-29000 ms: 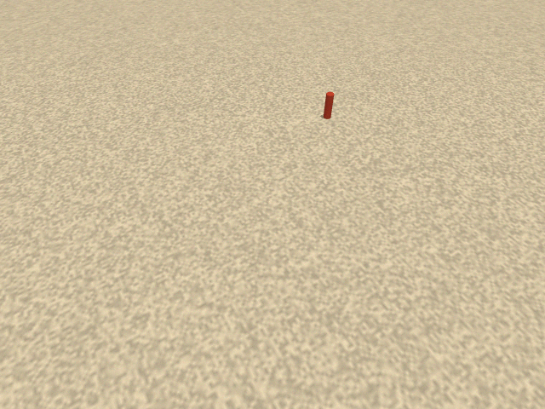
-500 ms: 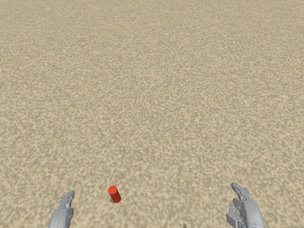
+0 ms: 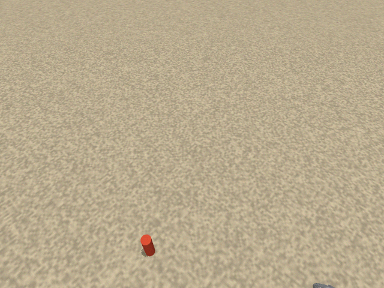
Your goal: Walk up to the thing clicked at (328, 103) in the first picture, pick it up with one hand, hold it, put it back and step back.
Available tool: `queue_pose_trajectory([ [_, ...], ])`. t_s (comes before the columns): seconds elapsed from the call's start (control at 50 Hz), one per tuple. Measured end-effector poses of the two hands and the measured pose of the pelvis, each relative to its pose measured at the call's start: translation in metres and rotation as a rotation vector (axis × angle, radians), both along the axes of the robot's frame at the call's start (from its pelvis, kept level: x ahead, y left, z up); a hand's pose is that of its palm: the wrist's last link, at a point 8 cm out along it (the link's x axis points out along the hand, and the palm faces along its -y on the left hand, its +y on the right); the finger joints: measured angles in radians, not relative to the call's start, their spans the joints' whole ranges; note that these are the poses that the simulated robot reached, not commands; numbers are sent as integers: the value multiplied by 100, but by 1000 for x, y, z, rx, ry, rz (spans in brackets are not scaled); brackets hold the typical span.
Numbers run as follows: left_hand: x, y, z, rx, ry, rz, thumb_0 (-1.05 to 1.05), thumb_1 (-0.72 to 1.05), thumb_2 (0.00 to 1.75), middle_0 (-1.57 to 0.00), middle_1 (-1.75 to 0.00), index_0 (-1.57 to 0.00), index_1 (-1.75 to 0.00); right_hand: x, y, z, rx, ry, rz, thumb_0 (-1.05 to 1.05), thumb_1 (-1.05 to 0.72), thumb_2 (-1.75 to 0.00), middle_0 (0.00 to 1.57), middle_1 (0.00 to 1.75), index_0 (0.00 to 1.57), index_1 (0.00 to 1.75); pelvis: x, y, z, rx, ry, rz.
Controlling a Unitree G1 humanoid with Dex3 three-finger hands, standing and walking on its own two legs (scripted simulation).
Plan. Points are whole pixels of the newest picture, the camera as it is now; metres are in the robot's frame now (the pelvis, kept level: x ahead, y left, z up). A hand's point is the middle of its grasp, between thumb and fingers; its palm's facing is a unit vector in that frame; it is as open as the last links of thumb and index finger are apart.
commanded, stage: stand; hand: left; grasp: from the side
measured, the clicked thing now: (148, 245) +0.43 +0.20 -0.67
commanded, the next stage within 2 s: step back in 1.84 s
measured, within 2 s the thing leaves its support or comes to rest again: neither
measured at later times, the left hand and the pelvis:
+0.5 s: hand out of the picture +0.03 +0.25 -0.13, palm faces -0.01 -0.93 -0.36, open 7.4 cm; pelvis -0.01 +0.00 +0.02, yaw +0 degrees
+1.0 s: hand out of the picture +0.06 +0.23 -0.13, palm faces -0.03 -0.94 -0.34, open 7.4 cm; pelvis +0.00 -0.01 +0.03, yaw -1 degrees
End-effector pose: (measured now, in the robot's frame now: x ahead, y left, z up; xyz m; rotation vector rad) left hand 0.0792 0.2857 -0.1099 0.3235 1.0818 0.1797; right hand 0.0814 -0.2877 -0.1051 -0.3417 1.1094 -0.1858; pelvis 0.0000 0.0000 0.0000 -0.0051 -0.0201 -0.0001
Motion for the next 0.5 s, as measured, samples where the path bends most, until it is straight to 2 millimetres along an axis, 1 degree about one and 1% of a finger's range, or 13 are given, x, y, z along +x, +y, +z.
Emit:
queue_pose_trajectory([
  [0.1,-22,6,2,0,82,35,1,89,90,-21,-30,-21,-30,-17,6,1,15,67,-21,1,-91,-90,21,30,20,30,0,4,10,2,-21,-1],
  [0.2,-36,8,6,1,130,55,1,90,90,-21,-30,-21,-30,-24,13,-1,42,99,-28,1,-91,-90,21,30,20,30,-3,6,17,7,-38,0],
  [0.34,-45,8,11,8,154,65,0,90,90,-21,-30,-21,-30,-27,17,-3,69,103,-35,1,-91,-90,21,30,20,30,-8,4,21,12,-54,1],
  [0.5,-51,4,14,15,169,69,0,90,90,-21,-30,-21,-30,-32,6,-2,68,113,-51,1,-91,-90,21,30,20,30,-13,-1,23,13,-54,0],
])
